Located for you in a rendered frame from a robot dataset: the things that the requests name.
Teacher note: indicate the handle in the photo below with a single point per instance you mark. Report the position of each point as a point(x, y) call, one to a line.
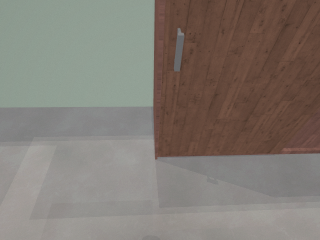
point(179, 50)

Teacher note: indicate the wardrobe door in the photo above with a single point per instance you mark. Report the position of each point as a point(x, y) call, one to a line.
point(249, 76)
point(309, 134)

